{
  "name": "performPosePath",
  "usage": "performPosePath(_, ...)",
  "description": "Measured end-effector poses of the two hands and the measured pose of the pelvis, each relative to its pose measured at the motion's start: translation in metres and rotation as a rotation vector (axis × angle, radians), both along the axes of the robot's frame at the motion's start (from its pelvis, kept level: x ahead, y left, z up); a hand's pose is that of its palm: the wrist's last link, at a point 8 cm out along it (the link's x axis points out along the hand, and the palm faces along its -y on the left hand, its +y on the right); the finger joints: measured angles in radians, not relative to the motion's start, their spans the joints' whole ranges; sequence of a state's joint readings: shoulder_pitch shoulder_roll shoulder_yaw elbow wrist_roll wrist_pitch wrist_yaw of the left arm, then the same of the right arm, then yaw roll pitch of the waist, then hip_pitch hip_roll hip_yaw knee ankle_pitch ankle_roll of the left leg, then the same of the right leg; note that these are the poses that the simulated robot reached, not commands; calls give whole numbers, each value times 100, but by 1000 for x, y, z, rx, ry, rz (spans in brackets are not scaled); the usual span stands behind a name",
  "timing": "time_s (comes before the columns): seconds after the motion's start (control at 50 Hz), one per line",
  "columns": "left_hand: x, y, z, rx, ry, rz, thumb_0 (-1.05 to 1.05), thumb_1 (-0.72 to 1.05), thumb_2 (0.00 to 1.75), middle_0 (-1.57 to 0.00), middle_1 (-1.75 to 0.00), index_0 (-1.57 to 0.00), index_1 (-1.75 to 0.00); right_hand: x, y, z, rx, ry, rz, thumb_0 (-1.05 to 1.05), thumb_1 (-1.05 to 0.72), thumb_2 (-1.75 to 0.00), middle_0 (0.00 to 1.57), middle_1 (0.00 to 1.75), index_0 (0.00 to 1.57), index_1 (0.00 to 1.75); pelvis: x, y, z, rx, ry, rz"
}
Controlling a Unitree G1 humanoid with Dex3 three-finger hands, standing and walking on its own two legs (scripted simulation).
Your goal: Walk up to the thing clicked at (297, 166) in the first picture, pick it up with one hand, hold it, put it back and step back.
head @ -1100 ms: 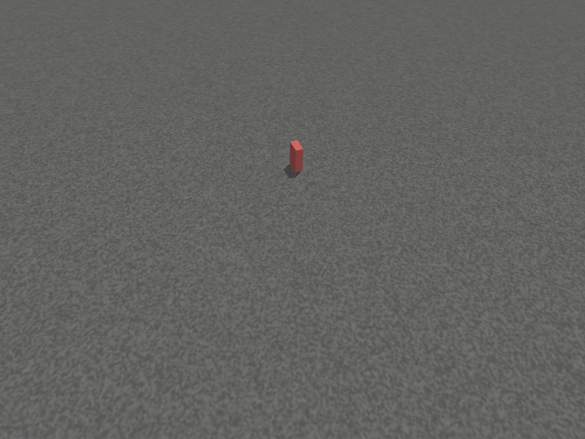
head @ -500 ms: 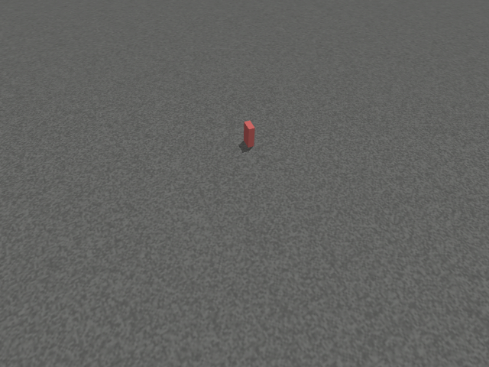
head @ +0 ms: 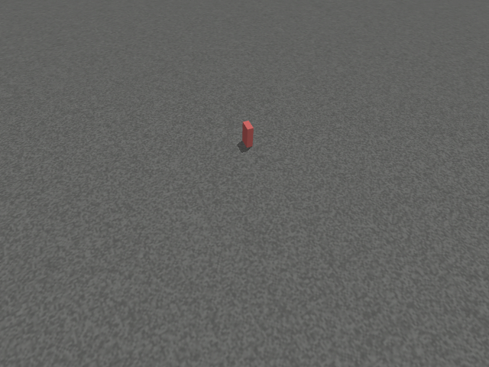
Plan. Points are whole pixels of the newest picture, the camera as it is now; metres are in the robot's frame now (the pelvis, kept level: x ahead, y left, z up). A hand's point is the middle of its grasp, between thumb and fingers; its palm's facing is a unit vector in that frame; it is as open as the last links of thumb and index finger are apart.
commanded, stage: stand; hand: left
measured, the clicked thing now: (247, 134) +1.45 -0.01 -0.71
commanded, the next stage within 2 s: walk up in 0.02 s
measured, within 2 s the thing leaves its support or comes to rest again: neither
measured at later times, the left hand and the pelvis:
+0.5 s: hand (147, 346) +0.19 +0.18 -0.14, palm faces -0.06 -0.91 -0.40, open 7.4 cm; pelvis +0.11 -0.10 -0.02, yaw -7 degrees
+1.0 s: hand (180, 220) +0.47 +0.17 -0.16, palm faces -0.21 -0.91 -0.36, open 7.4 cm; pelvis +0.36 -0.10 -0.01, yaw -10 degrees
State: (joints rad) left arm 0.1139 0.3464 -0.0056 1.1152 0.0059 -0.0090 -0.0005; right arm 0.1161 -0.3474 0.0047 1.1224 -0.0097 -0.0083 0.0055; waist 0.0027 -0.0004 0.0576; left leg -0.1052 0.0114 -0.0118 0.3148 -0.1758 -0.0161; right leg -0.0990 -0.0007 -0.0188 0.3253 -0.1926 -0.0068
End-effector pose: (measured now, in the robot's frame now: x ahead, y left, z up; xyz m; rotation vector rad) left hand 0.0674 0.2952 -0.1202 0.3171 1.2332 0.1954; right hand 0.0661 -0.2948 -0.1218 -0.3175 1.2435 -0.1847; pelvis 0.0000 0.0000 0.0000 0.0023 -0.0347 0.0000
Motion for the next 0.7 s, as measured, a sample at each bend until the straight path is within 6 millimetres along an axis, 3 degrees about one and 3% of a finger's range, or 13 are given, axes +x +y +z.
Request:
performPosePath(0.08, 2, 3, 2, -11, -10, -11, 0, 90, 89, -21, -29, -20, -30, 0, -5, 2, 9, -41, -6, 1, -90, -90, 20, 30, 20, 30, 4, -1, -2, 11, 9, -21)
performPosePath(0.14, 10, 7, 6, 9, 11, -40, 0, 90, 89, -21, -30, -20, -30, -4, -20, 5, 0, -88, -40, 1, -90, -90, 21, 30, 21, 30, 12, -7, -4, 16, 20, -49)
performPosePath(0.24, 49, 2, 18, 45, -25, -94, 0, 90, 89, -21, -29, -20, -30, -21, -61, 6, -37, -47, -86, 1, -90, -90, 21, 30, 21, 30, 29, -31, -7, 29, 7, -73)
performPosePath(0.32, 87, -19, 24, 81, -66, -130, 0, 91, 89, -20, -29, -20, -30, -16, -103, -7, -48, -19, -125, 1, -90, -90, 21, 30, 21, 30, 55, -59, -17, 37, -11, -104)
performPosePath(0.38, 106, -36, 19, 116, -121, -121, 0, 90, 89, -20, -29, -20, -30, 5, -131, -23, -62, -13, -124, 1, -90, -90, 20, 30, 20, 30, 75, -81, -32, 2, -29, -101)
performPosePath(0.42, 109, -49, 17, 108, -136, -97, 0, 91, 89, -20, -29, -20, -30, 27, -138, -24, -52, -18, -115, 1, -90, -90, 20, 30, 20, 30, 87, -90, -32, -7, -35, -102)
performPosePath(0.58, 126, -88, 16, 27, -41, -80, 0, 90, 89, -21, -30, -20, -30, 122, -141, 7, 0, -143, -62, 1, -91, -90, 20, 30, 20, 30, 143, -108, -9, -15, -27, -139)
performPosePath(0.7, 177, -91, 3, -2, -16, -95, 0, 90, 89, -21, -30, -21, -30, 177, -144, 17, -28, -113, -47, 1, -90, -90, 20, 30, 20, 30, 200, -109, -11, -35, -1, -141)
